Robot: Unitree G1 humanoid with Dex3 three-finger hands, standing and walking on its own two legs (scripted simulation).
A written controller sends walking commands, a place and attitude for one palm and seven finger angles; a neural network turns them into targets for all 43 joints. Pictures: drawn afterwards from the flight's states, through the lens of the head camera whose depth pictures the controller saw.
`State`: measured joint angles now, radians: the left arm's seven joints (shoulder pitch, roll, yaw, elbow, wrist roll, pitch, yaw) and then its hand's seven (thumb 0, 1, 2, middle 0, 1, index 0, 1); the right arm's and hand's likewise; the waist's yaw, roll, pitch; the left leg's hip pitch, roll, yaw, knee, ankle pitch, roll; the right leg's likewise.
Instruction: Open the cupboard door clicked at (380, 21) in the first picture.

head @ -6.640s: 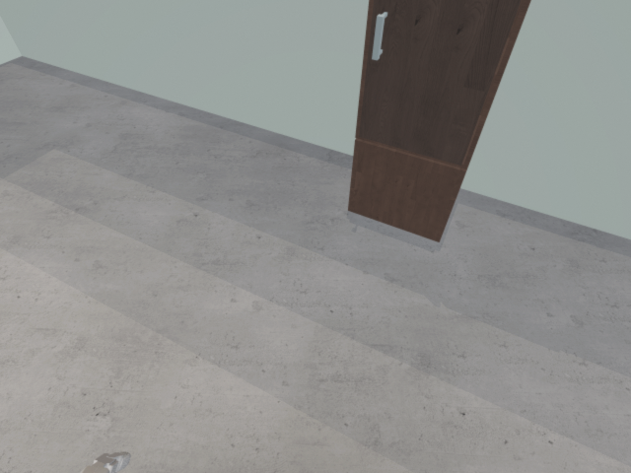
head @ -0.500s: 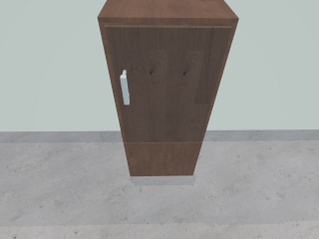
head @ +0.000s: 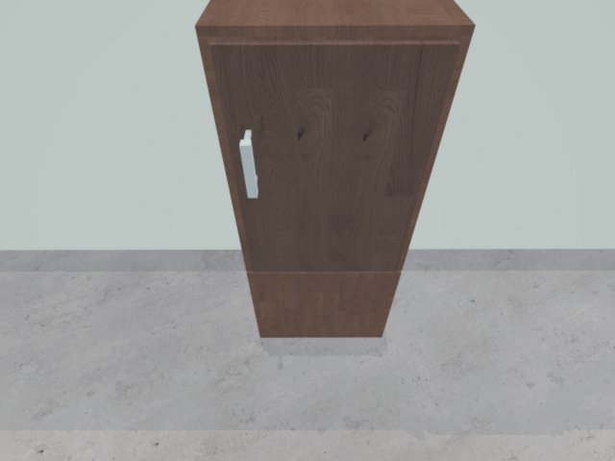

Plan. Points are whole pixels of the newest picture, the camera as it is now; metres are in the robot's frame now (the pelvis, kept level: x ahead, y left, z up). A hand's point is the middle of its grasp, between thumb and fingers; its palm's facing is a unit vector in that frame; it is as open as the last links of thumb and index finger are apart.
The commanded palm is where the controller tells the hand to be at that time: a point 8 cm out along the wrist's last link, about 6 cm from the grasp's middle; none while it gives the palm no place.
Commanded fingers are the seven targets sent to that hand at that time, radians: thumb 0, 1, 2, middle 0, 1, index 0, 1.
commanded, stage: look again from close up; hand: left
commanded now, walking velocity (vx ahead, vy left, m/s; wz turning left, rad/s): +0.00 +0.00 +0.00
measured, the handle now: (250, 164) +0.62 +0.14 +0.04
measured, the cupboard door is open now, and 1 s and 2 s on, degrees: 0 0 0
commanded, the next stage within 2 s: shuffle to correct the standing spot in 0.30 s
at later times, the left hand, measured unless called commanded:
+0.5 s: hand out of the picture +0.04 +0.18 -0.17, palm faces -0.02 -0.98 -0.20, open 7.4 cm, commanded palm none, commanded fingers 0.00 0.90 0.90 -0.20 -0.30 -0.20 -0.30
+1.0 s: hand out of the picture +0.00 +0.12 -0.18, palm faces +0.07 -0.99 -0.14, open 7.4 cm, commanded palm none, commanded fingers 0.00 0.90 0.90 -0.20 -0.30 -0.20 -0.30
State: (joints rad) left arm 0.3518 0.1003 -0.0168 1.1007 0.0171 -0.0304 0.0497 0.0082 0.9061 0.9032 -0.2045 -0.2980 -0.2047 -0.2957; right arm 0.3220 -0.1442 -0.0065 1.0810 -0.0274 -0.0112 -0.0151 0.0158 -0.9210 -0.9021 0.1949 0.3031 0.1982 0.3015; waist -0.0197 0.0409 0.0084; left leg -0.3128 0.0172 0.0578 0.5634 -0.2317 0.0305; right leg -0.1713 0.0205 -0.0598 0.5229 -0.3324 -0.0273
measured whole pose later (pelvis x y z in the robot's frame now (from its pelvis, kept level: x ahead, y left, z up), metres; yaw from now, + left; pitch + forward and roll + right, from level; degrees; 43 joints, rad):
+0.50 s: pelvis +0.03 +0.00 +0.00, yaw -2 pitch +0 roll +0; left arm 0.29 0.18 0.00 1.06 0.02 -0.01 0.04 0.01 0.91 0.90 -0.20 -0.30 -0.20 -0.30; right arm 0.23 -0.17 0.00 1.08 -0.02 -0.02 -0.02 0.01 -0.91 -0.90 0.20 0.30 0.20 0.30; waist 0.00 -0.03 0.02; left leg -0.26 0.00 0.10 0.51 -0.25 0.04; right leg -0.15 0.00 -0.02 0.50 -0.35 -0.01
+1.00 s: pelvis +0.10 -0.02 -0.01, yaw +0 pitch +1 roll -1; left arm 0.47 0.12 0.00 1.13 0.02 -0.02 0.04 0.01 0.91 0.90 -0.20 -0.30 -0.20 -0.30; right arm 0.14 -0.15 -0.01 1.03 -0.01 -0.03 -0.02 0.01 -0.91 -0.90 0.19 0.30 0.20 0.30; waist 0.03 -0.03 0.06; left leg -0.38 0.01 0.11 0.64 -0.21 0.06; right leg -0.10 0.04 -0.09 0.63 -0.46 -0.04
